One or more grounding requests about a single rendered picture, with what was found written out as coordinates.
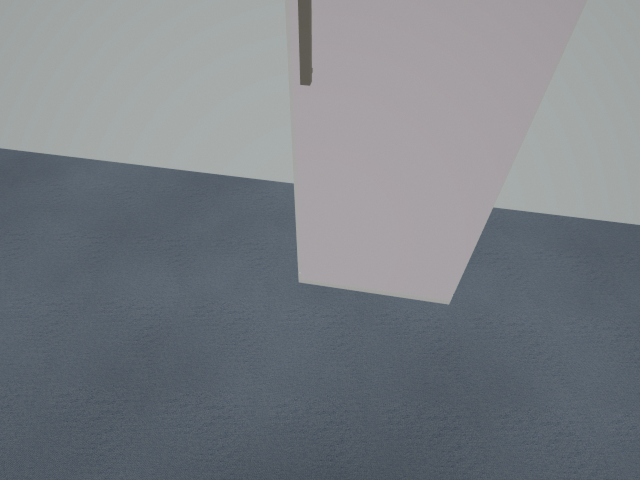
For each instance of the fridge door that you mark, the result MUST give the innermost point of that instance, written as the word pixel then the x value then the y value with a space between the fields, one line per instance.
pixel 414 115

